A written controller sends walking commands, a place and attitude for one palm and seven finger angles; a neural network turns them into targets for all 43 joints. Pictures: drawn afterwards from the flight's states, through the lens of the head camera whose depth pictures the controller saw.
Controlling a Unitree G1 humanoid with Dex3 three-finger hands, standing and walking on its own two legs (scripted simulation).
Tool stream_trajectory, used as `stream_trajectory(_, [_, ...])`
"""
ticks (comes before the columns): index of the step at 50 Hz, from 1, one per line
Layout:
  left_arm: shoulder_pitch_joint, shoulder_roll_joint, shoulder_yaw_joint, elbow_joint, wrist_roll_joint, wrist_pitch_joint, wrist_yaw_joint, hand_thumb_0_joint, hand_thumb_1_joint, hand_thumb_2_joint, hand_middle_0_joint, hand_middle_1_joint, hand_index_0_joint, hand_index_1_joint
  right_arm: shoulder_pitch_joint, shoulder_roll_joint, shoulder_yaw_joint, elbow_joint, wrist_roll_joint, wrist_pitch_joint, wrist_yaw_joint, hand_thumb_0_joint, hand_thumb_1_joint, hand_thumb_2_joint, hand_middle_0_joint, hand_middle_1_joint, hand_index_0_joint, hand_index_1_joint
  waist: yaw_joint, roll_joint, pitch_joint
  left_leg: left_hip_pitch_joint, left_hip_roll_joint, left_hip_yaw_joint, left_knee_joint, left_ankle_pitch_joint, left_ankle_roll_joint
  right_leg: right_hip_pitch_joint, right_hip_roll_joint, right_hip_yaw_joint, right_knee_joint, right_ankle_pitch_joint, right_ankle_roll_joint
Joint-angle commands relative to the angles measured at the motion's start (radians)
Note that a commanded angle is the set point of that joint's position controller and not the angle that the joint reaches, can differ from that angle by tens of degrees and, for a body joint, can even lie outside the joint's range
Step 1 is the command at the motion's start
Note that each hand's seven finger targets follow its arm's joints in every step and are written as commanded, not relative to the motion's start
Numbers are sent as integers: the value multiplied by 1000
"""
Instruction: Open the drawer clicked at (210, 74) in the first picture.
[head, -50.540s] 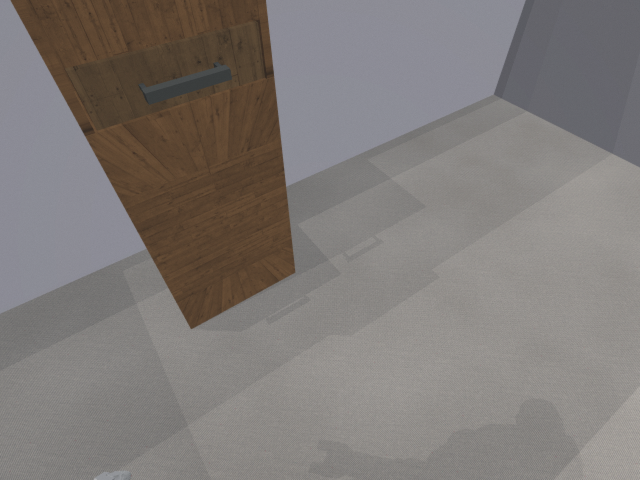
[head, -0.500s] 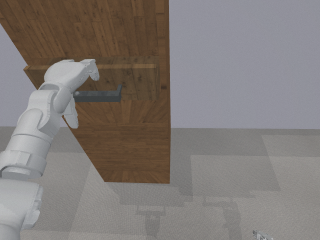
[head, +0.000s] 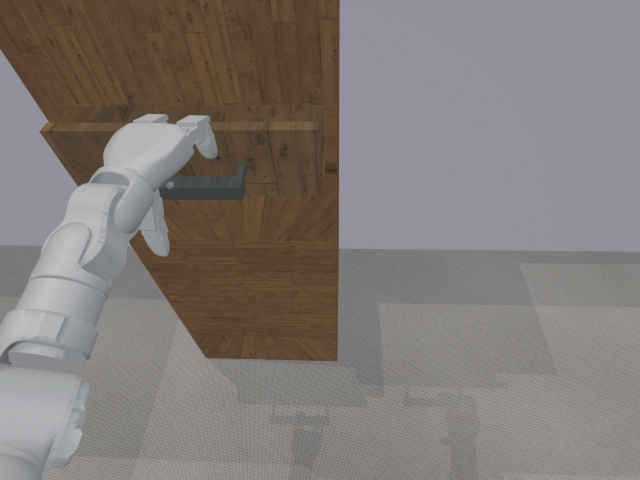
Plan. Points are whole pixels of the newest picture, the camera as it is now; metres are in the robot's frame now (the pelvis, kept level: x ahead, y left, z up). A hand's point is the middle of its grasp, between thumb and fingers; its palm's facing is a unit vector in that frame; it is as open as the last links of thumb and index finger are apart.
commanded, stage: move the hooked fingers above the handle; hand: left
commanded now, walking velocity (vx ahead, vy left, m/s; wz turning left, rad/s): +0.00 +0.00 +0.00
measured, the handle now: (184, 178) +0.49 +0.22 +0.10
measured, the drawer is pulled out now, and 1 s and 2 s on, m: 0.05 0.05 0.05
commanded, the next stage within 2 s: lower the fingers behind the handle in 0.82 s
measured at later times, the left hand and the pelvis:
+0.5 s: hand (168, 179) +0.43 +0.21 +0.16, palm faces +0.02 -0.05 -1.00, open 13.8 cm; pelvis +0.00 -0.01 +0.00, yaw +0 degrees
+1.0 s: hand (172, 173) +0.45 +0.21 +0.15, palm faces +0.04 -0.04 -1.00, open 13.8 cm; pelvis +0.00 -0.01 +0.00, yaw -1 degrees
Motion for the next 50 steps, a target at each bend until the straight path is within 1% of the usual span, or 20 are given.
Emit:
stream_trajectory(1, [-553,346,235,-106,20,45,128,0,-500,300,-300,-1200,-300,-1200,-40,-121,-26,-100,-1,-38,5,0,-900,-900,200,300,200,300,14,8,-338,242,-13,-2,-41,387,21,30,54,-45,-45,305,-54])
stream_trajectory(4, [-534,390,253,-55,65,106,146,0,-500,300,-300,-1200,-300,-1200,-62,-122,-21,-110,-3,-32,9,0,-900,-900,200,300,200,300,34,13,-402,227,-13,15,-40,412,20,96,47,-33,-37,351,-52])
stream_trajectory(7, [-456,278,143,-22,71,160,99,0,-500,300,-300,-1200,-300,-1200,-76,-129,-20,-136,7,-21,11,0,-900,-900,200,300,200,300,6,-38,-348,220,-6,21,-46,385,27,73,46,-37,-46,347,-45])
stream_trajectory(8, [-430,223,99,-15,58,166,68,0,-500,300,-300,-1200,-300,-1200,-72,-131,-21,-144,10,-20,10,0,-900,-900,200,300,200,300,-7,-91,-342,221,-6,21,-44,383,33,80,44,-35,-57,353,-43])
stream_trajectory(12, [-426,192,50,-142,24,126,-19,0,-500,300,-300,-1200,-300,-1200,-81,-130,-19,-174,15,-20,-8,0,-900,-900,200,300,200,300,-26,-73,-299,261,-13,10,-50,313,43,34,44,-25,-76,305,-37])
stream_trajectory(13, [-442,185,42,-157,11,104,-32,0,-500,300,-300,-1200,-300,-1200,-79,-131,-18,-172,14,-24,-14,0,-900,-900,200,300,200,300,-38,-96,-285,258,-15,12,-46,303,47,35,41,-21,-86,307,-37])
stream_trajectory(15, [-487,228,87,-154,3,60,-27,0,-500,300,-300,-1200,-300,-1200,-69,-126,-17,-154,13,-29,-23,0,-900,-900,200,300,200,300,-35,-61,-265,256,-20,6,-47,275,43,7,44,-22,-84,277,-39])
stream_trajectory(18, [-590,277,140,-254,-6,-8,25,0,-500,300,-300,-1200,-300,-1200,-55,-118,-28,-141,1,-46,-22,0,-900,-900,200,300,200,300,-20,14,-338,300,-21,1,-28,337,38,9,47,-25,-69,288,-49])
stream_trajectory(19, [-586,332,198,-228,3,-12,52,0,-500,300,-300,-1200,-300,-1200,-45,-115,-29,-131,-1,-48,-19,0,-900,-900,200,300,200,300,-6,26,-370,296,-23,1,-25,352,35,28,48,-22,-62,305,-49])
stream_trajectory(21, [-604,336,215,-143,14,-5,95,0,-500,300,-300,-1200,-300,-1200,-40,-110,-22,-110,-1,-50,-16,0,-900,-900,200,300,200,300,-7,-1,-339,249,-22,3,-26,352,28,29,48,-33,-52,311,-48])
stream_trajectory(24, [-600,401,263,-56,46,39,144,0,-500,300,-300,-1200,-300,-1200,-44,-115,-21,-97,-4,-50,-8,0,-900,-900,200,300,200,300,13,10,-380,220,-23,15,-28,359,25,75,44,-25,-47,336,-47])
stream_trajectory(26, [-577,338,194,2,62,80,136,0,-500,300,-300,-1200,-300,-1200,-51,-118,-20,-101,0,-44,-4,0,-900,-900,200,300,200,300,4,13,-365,205,-22,23,-34,347,23,69,43,-29,-45,337,-46])
stream_trajectory(30, [-510,188,39,18,54,127,48,0,-500,300,-300,-1200,-300,-1200,-50,-132,-27,-130,12,-30,-5,0,-900,-900,200,300,200,300,-37,-68,-319,223,-15,22,-38,297,37,33,42,-24,-67,317,-36])
stream_trajectory(33, [-502,195,41,-57,22,87,-16,0,-500,300,-300,-1200,-300,-1200,-45,-137,-26,-144,10,-29,-19,0,-900,-900,200,300,200,300,-46,-98,-319,233,-21,17,-36,297,45,55,39,-14,-80,340,-37])
stream_trajectory(37, [-477,162,36,-115,-1,36,-30,0,-500,300,-300,-1200,-300,-1200,-46,-123,-26,-143,13,-27,-19,0,-900,-900,200,300,200,300,-35,-50,-271,247,-23,9,-36,306,41,6,46,-21,-74,317,-41])
stream_trajectory(38, [-482,197,74,-139,-16,20,-21,0,-500,300,-300,-1200,-300,-1200,-44,-128,-28,-139,10,-30,-19,0,-900,-900,200,300,200,300,-30,-63,-278,245,-22,10,-33,319,42,21,45,-21,-76,326,-43])
stream_trajectory(41, [-511,302,190,-152,-2,-4,43,0,-500,300,-300,-1200,-300,-1200,-42,-119,-28,-130,5,-33,-11,0,-900,-900,200,300,200,300,6,-12,-326,235,-25,9,-28,352,35,45,47,-25,-53,339,-47])
stream_trajectory(43, [-550,400,280,-143,15,-7,97,0,-500,300,-300,-1200,-300,-1200,-40,-124,-28,-115,-3,-35,-7,0,-900,-900,200,300,200,300,20,-25,-359,210,-22,11,-24,378,31,80,47,-26,-43,356,-49])
stream_trajectory(46, [-554,396,280,-87,52,36,157,0,-500,300,-300,-1200,-300,-1200,-48,-112,-27,-107,-4,-40,0,0,-900,-900,200,300,200,300,22,5,-391,207,-20,23,-24,390,26,94,47,-26,-32,373,-46])
stream_trajectory(50, [-467,333,207,-2,66,110,142,0,-500,300,-300,-1200,-300,-1200,-59,-124,-23,-114,4,-34,2,0,-900,-900,200,300,200,300,12,-48,-367,182,-17,38,-29,364,33,103,42,-20,-42,395,-37])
